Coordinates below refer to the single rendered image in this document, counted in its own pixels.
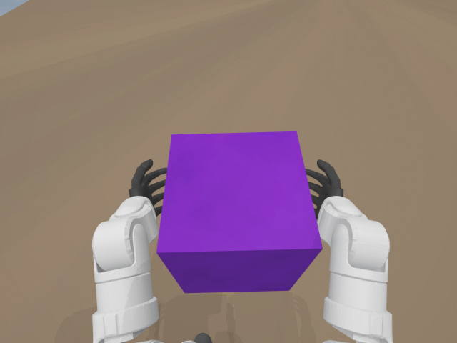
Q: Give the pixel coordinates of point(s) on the robot right forearm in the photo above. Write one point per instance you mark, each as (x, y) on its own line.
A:
(356, 302)

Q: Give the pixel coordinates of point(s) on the robot left hand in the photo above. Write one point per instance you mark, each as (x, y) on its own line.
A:
(140, 184)

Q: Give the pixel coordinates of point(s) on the carton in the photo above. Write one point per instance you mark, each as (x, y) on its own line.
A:
(237, 213)

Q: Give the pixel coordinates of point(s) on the robot right hand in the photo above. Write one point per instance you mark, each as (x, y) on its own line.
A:
(331, 184)

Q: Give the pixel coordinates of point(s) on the robot left forearm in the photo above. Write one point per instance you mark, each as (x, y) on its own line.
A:
(125, 303)

